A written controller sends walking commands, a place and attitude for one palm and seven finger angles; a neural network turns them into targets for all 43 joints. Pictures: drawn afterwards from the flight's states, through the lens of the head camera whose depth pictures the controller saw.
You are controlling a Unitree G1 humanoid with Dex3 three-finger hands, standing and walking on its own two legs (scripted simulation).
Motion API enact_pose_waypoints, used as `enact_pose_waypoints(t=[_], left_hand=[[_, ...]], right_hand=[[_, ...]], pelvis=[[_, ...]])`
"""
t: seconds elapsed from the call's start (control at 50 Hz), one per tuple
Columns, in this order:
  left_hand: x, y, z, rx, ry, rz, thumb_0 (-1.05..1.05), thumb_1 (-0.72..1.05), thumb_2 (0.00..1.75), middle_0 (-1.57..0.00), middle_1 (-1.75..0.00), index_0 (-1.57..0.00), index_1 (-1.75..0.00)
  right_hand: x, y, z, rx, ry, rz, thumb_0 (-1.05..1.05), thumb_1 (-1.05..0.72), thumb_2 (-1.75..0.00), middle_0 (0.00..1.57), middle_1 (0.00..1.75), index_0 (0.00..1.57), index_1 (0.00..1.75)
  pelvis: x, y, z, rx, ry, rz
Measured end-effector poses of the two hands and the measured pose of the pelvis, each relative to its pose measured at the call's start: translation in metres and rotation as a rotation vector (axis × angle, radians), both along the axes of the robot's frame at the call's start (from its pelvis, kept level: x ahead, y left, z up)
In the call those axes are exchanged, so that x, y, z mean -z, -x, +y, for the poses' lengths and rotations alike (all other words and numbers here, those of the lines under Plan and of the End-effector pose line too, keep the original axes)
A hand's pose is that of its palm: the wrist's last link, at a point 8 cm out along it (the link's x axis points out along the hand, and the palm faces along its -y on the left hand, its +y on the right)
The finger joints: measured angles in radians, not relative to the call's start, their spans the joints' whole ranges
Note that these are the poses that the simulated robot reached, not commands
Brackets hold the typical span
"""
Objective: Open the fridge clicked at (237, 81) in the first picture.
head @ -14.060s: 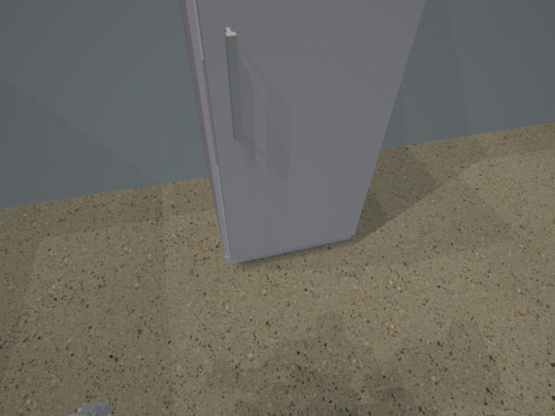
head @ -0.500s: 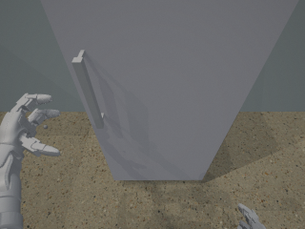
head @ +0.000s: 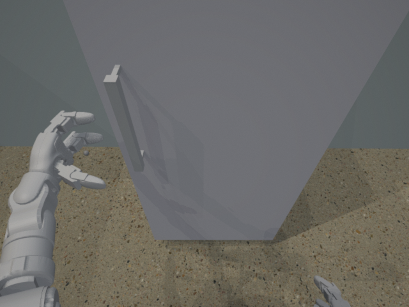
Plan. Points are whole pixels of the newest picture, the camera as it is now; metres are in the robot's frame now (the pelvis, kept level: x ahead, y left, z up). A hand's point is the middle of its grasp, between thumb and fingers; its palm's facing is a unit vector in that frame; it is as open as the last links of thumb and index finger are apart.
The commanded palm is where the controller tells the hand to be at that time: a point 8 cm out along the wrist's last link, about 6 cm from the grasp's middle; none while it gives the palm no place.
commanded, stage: move the hooked fingers beside the handle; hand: left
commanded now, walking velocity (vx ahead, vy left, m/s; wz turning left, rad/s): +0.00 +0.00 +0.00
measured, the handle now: (129, 125) +0.46 +0.19 +0.09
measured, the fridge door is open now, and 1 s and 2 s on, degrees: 0 0 0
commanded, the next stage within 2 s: feel for the door with the fingertips in 1.20 s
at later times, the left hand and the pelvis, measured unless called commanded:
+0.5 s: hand (100, 136) +0.41 +0.24 +0.11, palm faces +0.07 -1.00 -0.03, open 14.0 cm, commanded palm +0.38 +0.29 +0.10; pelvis +0.00 -0.01 -0.01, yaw -1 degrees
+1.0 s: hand (95, 138) +0.41 +0.25 +0.10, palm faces +0.05 -1.00 +0.00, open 14.0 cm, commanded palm +0.38 +0.30 +0.10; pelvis +0.00 -0.01 -0.01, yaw -1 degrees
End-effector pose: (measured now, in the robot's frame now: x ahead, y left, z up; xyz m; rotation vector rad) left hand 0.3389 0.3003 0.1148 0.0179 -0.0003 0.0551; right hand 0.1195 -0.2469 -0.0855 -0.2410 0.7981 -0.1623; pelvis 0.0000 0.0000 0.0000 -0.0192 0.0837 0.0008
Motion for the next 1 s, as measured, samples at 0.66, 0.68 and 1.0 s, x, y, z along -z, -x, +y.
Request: enact_pose_waypoints(t=[0.66, 0.68, 1.0], left_hand=[[0.008, -0.045, -0.004, -0.009, -0.006, 0.009, -0.01, -0.5, 0.3, -0.3, -1.2, -0.3, -1.2], [0.009, -0.044, -0.003, -0.007, -0.006, 0.012, -0.01, -0.5, 0.3, -0.3, -1.2, -0.3, -1.2], [0.011, -0.048, 0.002, 0.006, 0.017, 0.003, -0.01, -0.5, 0.3, -0.3, -1.2, -0.3, -1.2]], right_hand=[[0.016, 0.059, -0.035, 0.121, 0.022, 0.208, 0.01, -0.9, -0.9, 0.2, 0.3, 0.2, 0.3], [0.015, 0.056, -0.034, 0.118, 0.022, 0.203, 0.01, -0.9, -0.9, 0.2, 0.3, 0.2, 0.3], [0.012, 0.029, -0.022, 0.074, 0.026, 0.153, 0.01, -0.9, -0.9, 0.2, 0.3, 0.2, 0.3]], pelvis=[[0.006, -0.005, -0.014, 0.026, -0.001, 0.063], [0.006, -0.005, -0.014, 0.025, -0.001, 0.063], [0.008, -0.004, -0.007, 0.013, 0.008, 0.073]])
